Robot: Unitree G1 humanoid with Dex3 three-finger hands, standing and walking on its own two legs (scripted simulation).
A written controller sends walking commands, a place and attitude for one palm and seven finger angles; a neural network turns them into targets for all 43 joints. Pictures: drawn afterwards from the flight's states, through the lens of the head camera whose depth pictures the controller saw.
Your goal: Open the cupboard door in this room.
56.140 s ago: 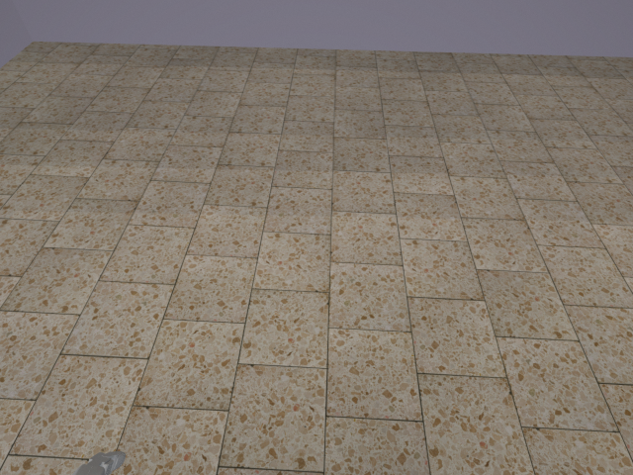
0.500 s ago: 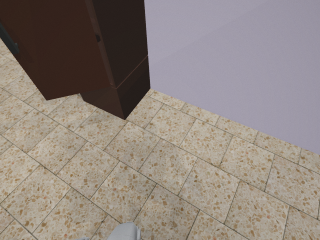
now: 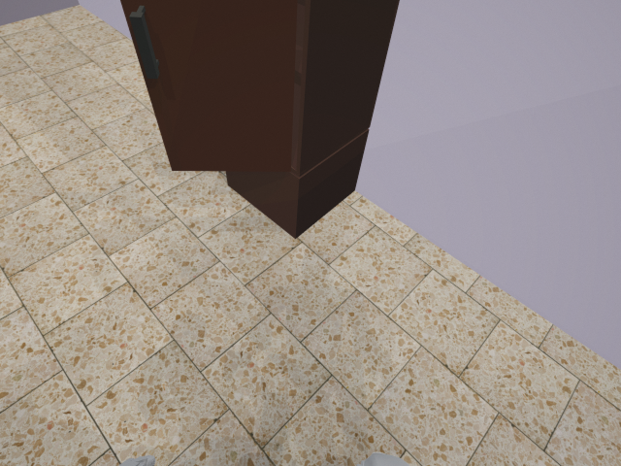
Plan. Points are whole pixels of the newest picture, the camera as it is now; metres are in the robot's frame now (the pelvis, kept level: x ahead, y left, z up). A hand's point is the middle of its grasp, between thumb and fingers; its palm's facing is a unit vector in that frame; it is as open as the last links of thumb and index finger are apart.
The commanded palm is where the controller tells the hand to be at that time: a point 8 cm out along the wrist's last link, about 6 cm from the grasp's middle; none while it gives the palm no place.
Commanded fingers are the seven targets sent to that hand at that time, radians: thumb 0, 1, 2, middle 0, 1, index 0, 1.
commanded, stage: turn to face it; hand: left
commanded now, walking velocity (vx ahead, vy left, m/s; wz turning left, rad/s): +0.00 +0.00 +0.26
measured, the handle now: (147, 42) +0.93 +0.44 +0.03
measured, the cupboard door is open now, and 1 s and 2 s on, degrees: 46 46 46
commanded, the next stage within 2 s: take the last steps up to it in 0.14 s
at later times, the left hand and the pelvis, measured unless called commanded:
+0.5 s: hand out of the picture -0.03 +0.18 -0.17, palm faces +0.27 -0.94 -0.21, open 7.3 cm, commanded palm none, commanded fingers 0.00 0.90 0.90 -0.20 -0.30 -0.20 -0.30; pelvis +0.00 -0.01 +0.00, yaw +11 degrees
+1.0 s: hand (105, 453) +0.15 +0.30 -0.17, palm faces +0.21 -0.96 -0.17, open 7.4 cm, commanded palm none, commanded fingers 0.00 0.90 0.90 -0.20 -0.30 -0.20 -0.30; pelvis +0.10 +0.11 +0.00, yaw +10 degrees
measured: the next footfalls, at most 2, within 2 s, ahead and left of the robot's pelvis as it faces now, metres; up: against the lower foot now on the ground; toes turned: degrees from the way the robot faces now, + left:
right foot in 0.14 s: +0.03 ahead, -0.14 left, +0.00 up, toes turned +0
left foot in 0.62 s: +0.06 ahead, +0.16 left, +0.00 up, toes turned +17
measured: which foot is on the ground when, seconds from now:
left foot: down 0.00-0.14, up 0.16-0.60, down 0.62-1.00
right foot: up 0.00-0.12, down 0.14-0.62, up 0.64-1.00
